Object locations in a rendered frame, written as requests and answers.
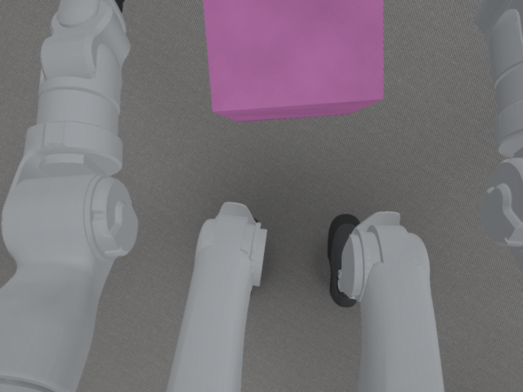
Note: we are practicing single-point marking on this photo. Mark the left robot shin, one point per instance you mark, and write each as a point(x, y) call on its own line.
point(208, 228)

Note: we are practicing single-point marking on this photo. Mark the robot left forearm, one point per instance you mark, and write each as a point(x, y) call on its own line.
point(79, 95)

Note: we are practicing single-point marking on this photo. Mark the robot left thigh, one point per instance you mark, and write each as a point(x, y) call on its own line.
point(209, 352)

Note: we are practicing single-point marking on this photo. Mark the right robot upper arm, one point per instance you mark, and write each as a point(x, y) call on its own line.
point(501, 208)

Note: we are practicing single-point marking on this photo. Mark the robot right forearm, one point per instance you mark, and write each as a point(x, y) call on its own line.
point(501, 21)

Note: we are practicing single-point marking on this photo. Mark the left robot upper arm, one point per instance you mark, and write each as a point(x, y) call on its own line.
point(64, 234)

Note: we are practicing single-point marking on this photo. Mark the carton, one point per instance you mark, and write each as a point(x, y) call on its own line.
point(279, 59)

